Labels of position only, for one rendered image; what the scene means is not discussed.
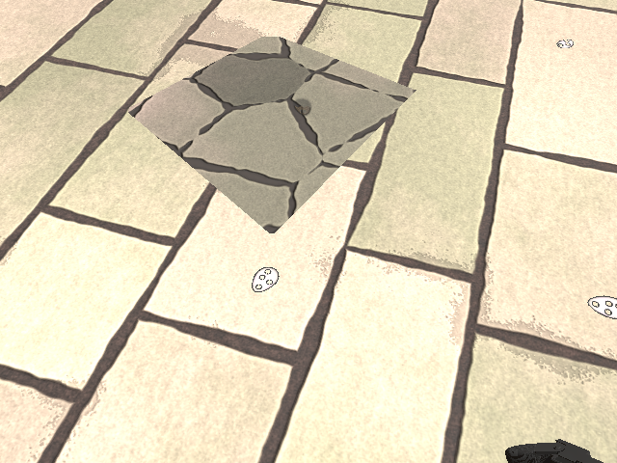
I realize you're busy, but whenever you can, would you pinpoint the robot right hand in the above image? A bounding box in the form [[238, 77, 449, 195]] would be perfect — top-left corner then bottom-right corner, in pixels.
[[505, 439, 603, 463]]

